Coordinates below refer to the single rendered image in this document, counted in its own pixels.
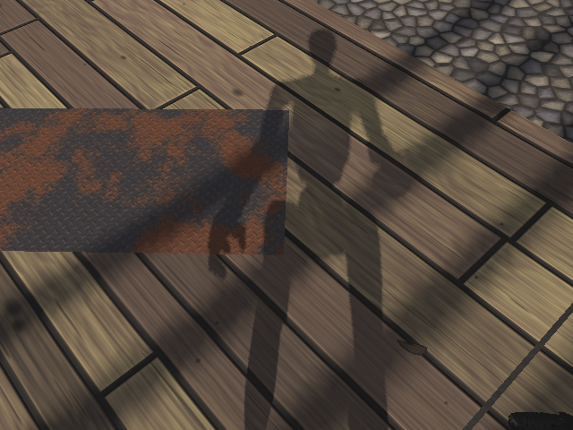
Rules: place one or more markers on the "right robot hand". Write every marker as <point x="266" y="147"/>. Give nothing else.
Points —
<point x="540" y="421"/>

